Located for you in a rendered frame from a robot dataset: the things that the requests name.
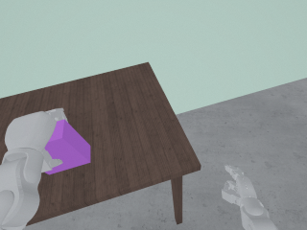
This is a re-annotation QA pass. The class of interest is robot right hand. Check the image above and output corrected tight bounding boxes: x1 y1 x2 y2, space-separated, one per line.
222 164 257 206

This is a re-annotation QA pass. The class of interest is table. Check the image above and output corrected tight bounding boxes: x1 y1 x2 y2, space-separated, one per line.
0 62 201 226

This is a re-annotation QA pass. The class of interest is robot left hand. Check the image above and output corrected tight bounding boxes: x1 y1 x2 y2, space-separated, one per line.
5 108 68 173

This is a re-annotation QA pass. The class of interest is robot right forearm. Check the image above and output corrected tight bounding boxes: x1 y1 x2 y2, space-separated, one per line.
240 196 278 230

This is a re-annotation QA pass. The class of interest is robot left forearm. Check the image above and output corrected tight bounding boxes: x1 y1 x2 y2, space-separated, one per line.
0 148 44 230

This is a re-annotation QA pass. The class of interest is sponge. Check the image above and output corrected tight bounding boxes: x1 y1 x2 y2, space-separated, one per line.
45 119 91 175

